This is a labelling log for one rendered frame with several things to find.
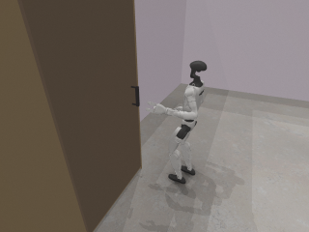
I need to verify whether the right robot thigh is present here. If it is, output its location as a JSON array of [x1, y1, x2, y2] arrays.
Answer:
[[181, 121, 197, 151]]

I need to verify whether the handle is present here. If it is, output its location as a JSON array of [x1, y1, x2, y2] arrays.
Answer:
[[130, 86, 140, 106]]

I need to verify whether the robot left hand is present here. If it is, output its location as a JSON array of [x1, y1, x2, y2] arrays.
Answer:
[[146, 101, 166, 115]]

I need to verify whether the left robot forearm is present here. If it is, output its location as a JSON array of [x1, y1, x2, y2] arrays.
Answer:
[[164, 107, 196, 120]]

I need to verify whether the robot right hand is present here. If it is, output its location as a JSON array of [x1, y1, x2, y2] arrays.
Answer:
[[173, 106, 183, 112]]

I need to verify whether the robot right upper arm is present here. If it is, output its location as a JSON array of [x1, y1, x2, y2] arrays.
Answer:
[[200, 80, 205, 104]]

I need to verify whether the wardrobe door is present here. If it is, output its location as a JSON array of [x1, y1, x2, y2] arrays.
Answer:
[[0, 0, 87, 232], [17, 0, 141, 232]]

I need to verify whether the left robot thigh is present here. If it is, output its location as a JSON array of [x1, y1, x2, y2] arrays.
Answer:
[[168, 126, 188, 159]]

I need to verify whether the robot thigh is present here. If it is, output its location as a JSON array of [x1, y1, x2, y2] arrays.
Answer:
[[181, 121, 197, 151], [168, 126, 188, 159]]

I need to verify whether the robot left upper arm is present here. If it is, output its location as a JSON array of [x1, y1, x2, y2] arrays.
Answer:
[[184, 86, 198, 120]]

